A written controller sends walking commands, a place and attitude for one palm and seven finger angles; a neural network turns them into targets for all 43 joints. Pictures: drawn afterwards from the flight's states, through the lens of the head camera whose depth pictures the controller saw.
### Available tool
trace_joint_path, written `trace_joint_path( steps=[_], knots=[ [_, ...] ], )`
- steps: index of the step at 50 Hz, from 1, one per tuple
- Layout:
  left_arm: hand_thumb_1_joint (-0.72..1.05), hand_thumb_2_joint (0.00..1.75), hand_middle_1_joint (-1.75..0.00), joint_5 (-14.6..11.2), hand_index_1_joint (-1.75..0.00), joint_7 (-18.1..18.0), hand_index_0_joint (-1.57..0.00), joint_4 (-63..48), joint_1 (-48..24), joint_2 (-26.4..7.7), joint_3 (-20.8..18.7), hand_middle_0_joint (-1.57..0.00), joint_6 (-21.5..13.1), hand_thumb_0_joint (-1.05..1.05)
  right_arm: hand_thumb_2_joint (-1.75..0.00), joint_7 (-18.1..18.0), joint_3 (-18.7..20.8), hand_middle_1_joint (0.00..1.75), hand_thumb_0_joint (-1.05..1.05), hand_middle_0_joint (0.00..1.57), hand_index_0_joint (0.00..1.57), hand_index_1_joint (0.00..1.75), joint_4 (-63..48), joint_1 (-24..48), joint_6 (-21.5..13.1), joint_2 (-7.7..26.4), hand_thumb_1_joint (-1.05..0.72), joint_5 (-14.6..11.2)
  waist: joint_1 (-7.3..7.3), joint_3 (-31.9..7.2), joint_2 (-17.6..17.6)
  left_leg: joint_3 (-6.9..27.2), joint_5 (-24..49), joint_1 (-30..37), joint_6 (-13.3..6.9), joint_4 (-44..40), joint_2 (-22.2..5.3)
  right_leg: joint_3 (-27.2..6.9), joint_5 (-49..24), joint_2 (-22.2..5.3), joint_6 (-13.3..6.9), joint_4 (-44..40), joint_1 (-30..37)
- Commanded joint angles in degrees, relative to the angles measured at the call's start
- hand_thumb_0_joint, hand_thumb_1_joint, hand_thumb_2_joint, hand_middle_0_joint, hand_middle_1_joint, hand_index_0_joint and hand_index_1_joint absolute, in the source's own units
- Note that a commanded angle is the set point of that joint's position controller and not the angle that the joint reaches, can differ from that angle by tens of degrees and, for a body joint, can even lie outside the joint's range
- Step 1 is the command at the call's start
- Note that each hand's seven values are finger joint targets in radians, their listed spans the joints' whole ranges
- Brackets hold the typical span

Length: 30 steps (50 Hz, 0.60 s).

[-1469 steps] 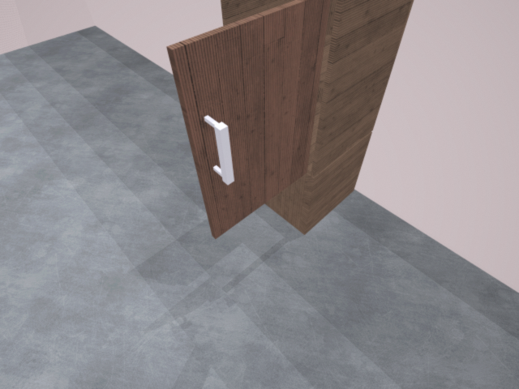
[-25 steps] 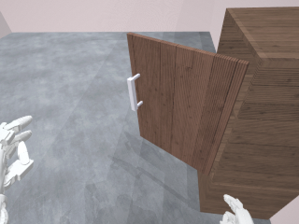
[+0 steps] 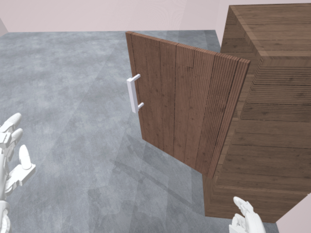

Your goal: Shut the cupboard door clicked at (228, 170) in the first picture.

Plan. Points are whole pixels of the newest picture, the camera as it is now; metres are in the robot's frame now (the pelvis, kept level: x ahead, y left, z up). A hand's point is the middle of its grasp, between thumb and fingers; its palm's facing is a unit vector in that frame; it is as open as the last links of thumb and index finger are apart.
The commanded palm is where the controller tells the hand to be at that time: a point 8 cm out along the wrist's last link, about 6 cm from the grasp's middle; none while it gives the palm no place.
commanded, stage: step back with the hand held close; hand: left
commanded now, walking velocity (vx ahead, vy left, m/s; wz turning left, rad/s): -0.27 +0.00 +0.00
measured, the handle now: (136, 94) +0.64 +0.17 +0.00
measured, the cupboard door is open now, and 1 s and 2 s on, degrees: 59 59 59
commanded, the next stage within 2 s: stop stepping back and stand still in 1.52 s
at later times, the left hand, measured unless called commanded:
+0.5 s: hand (9, 181) +0.16 +0.30 +0.16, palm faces +0.39 -0.78 -0.49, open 7.4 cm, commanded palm +0.10 +0.33 +0.17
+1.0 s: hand out of the picture +0.09 +0.29 +0.17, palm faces +0.48 -0.74 -0.47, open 7.4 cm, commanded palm +0.02 +0.33 +0.17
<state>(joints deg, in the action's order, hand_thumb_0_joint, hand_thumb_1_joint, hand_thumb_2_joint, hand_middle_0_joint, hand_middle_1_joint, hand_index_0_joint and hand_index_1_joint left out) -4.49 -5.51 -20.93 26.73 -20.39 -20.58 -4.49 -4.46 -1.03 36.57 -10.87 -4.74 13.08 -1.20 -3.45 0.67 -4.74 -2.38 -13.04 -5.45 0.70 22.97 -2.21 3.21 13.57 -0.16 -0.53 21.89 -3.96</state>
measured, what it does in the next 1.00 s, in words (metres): shifts its weight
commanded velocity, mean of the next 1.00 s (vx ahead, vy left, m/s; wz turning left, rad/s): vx -0.31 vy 0.00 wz -0.01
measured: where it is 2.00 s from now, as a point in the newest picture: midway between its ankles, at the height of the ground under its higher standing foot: outside the picture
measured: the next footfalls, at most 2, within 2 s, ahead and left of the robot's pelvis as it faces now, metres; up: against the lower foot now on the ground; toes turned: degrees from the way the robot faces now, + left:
right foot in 1.38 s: -0.21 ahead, -0.12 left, +0.00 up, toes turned +9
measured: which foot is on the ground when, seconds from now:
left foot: down 0.00-1.00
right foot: down 0.00-1.00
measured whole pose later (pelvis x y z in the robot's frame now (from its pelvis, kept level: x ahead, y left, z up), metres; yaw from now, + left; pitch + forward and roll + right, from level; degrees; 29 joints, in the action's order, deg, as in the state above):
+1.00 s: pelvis -0.11 +0.02 -0.03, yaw +2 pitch +0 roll -1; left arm -1.6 -9.3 -28.7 28.9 -25.4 -27.0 -15.2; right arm -4.3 -0.1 34.3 -12.9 -3.5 12.6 -0.2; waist 0.5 0.8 0.1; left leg -1.6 -16.4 -28.5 -2.1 38.9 -1.2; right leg 1.3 9.1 -0.1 0.6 33.9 -24.9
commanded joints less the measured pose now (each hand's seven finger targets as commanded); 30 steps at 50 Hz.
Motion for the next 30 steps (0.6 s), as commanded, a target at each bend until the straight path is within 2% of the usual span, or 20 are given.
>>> trace_joint_path(
  steps=[1,2,4,8,11,14,15,16,19,21,22,24,26,27,30],
  knots=[
    [0.90,0.90,-0.30,0.72,-0.30,-1.46,-0.20,-10.58,-4.54,-13.72,-9.04,-0.20,-5.97,0.00,-0.90,-0.55,2.86,0.30,0.00,0.20,0.20,0.30,-9.84,8.25,-0.80,6.55,-0.90,0.43,1.90,-2.11,6.56,0.75,4.77,-4.41,-2.99,4.11,0.92,-7.11,-12.38,-7.12,-0.32,-6.90,-8.17],
    [0.90,0.90,-0.30,0.74,-0.30,-1.36,-0.20,-9.70,-2.75,-12.24,-7.59,-0.20,-6.03,0.00,-0.90,-0.53,2.78,0.30,0.00,0.20,0.20,0.30,-10.11,7.92,-0.28,5.94,-0.90,0.34,2.14,-3.34,8.23,0.54,4.65,-5.16,-2.86,5.17,0.93,-7.25,-13.09,-8.08,-0.40,-6.12,-8.23],
    [0.90,0.90,-0.30,0.66,-0.30,-1.71,-0.20,-11.05,-1.18,-12.33,-7.52,-0.20,-6.42,0.00,-0.90,-0.62,3.21,0.30,0.00,0.20,0.20,0.30,-10.46,7.36,0.72,6.11,-0.90,0.18,2.48,-5.74,6.91,0.55,5.80,-5.70,-2.66,5.69,0.65,-6.88,-14.92,-8.64,-0.75,-4.11,-7.84],
    [0.90,0.90,-0.30,0.33,-0.30,-2.50,-0.20,-15.64,1.10,-14.34,-9.51,-0.20,-6.67,0.00,-0.90,-1.41,3.72,0.30,0.00,0.20,0.20,0.30,-12.20,7.30,2.33,6.86,-0.90,0.01,2.73,-10.43,3.25,1.63,17.05,-4.65,-2.47,3.47,-0.96,-3.34,-21.80,-6.01,0.32,2.01,-5.22],
    [0.90,0.90,-0.30,0.20,-0.30,-2.95,-0.20,-18.59,2.42,-16.98,-12.05,-0.20,-6.73,0.00,-0.90,-2.00,3.89,0.30,0.00,0.20,0.20,0.30,-13.21,7.41,3.37,7.40,-0.90,0.22,2.60,-12.63,1.39,2.97,24.96,-4.98,-2.64,2.78,-2.21,-2.45,-25.82,-4.03,1.03,5.55,-3.30],
    [0.90,0.90,-0.30,-0.10,-0.30,-3.20,-0.20,-18.73,3.63,-16.03,-11.70,-0.20,-6.49,0.00,-0.90,-2.00,3.93,0.30,0.00,0.20,0.20,0.30,-14.28,6.60,4.33,7.24,-0.90,0.05,2.79,-12.60,2.36,3.44,24.83,-7.68,-2.54,2.39,-3.18,-2.71,-25.67,-3.46,1.16,7.24,-2.34],
    [0.90,0.90,-0.30,-0.22,-0.30,-3.25,-0.20,-18.10,4.07,-15.92,-11.84,-0.20,-6.46,0.00,-0.90,-1.99,3.95,0.30,0.00,0.20,0.20,0.30,-14.44,6.50,4.43,7.23,-0.90,0.08,2.74,-12.10,2.70,3.71,22.41,-9.10,-2.64,1.78,-3.39,-2.87,-23.83,-3.37,1.27,7.30,-2.47],
    [0.90,0.90,-0.30,-0.07,-0.30,-3.30,-0.20,-18.44,4.64,-16.55,-12.55,-0.20,-6.66,0.00,-0.90,-2.01,4.15,0.30,0.00,0.20,0.20,0.30,-14.33,6.60,4.25,7.76,-0.90,0.20,2.55,-12.36,1.41,4.36,20.89,-10.49,-2.74,1.25,-3.63,-2.94,-22.99,-3.28,1.16,7.61,-1.55],
    [0.90,0.90,-0.30,0.00,-0.30,-3.42,-0.20,-17.87,5.55,-15.15,-11.64,-0.20,-6.99,0.00,-0.90,-1.86,3.99,0.30,0.00,0.20,0.20,0.30,-14.69,6.10,4.11,7.74,-0.90,0.14,2.73,-10.55,-0.07,5.42,13.40,-15.69,-3.42,-0.83,-4.63,-3.23,-17.66,-2.54,1.39,8.77,-1.15],
    [0.90,0.90,-0.30,0.49,-0.30,-3.44,-0.20,-18.36,5.23,-15.78,-12.45,-0.20,-7.51,0.00,-0.90,-1.71,4.09,0.30,0.00,0.20,0.20,0.30,-14.62,6.43,3.53,8.37,-0.90,0.34,2.54,-9.24,-2.04,6.96,4.53,-21.20,-4.29,-3.15,-5.41,-3.36,-13.48,-1.70,1.56,9.88,0.88],
    [0.90,0.90,-0.30,0.58,-0.30,-3.37,-0.20,-18.02,5.13,-14.48,-11.56,-0.20,-7.82,0.00,-0.90,-1.66,3.85,0.30,0.00,0.20,0.20,0.30,-14.72,6.09,3.36,8.05,-0.90,0.16,2.85,-8.09,-2.01,7.47,0.23,-23.98,-4.57,-4.22,-5.81,-3.34,-11.90,-1.42,1.55,10.87,1.41],
    [0.90,0.90,-0.30,1.07,-0.30,-3.55,-0.20,-18.58,3.94,-14.34,-11.74,-0.20,-8.54,0.00,-0.90,-1.63,3.91,0.30,0.00,0.20,0.20,0.30,-14.89,5.88,2.85,8.33,-0.90,0.14,2.96,-7.20,-3.24,8.16,-9.52,-29.54,-5.45,-5.82,-6.38,-3.58,-10.46,-0.82,1.64,12.65,3.77],
    [0.90,0.90,-0.30,1.73,-0.30,-3.65,-0.20,-18.75,2.65,-15.86,-13.35,-0.20,-9.21,0.00,-0.90,-1.65,4.00,0.30,0.00,0.20,0.20,0.30,-14.66,5.90,2.20,8.73,-0.90,0.39,2.94,-5.87,-2.94,9.05,-18.04,-35.09,-6.15,-6.84,-6.53,-4.13,-8.33,-0.59,1.75,13.49,5.83],
    [0.90,0.90,-0.30,1.75,-0.30,-3.63,-0.20,-18.56,2.51,-14.32,-12.24,-0.20,-9.46,0.00,-0.90,-1.61,3.81,0.30,0.00,0.20,0.20,0.30,-14.66,5.28,1.98,8.26,-0.90,0.28,3.18,-5.65,-2.26,8.63,-19.40,-35.67,-6.09,-6.11,-6.25,-4.32,-7.82,-0.94,1.60,13.53,5.32],
    [0.90,0.90,-0.30,2.30,-0.30,-3.86,-0.20,-19.58,0.22,-14.11,-11.75,-0.20,-10.22,0.00,-0.90,-1.50,3.91,0.30,0.00,0.20,0.20,0.30,-14.41,4.63,1.13,8.49,-0.90,0.47,3.44,-4.78,-1.48,8.26,-24.56,-36.96,-6.24,-3.62,-5.49,-6.10,-1.42,-1.63,1.15,12.14,2.47]
  ],
)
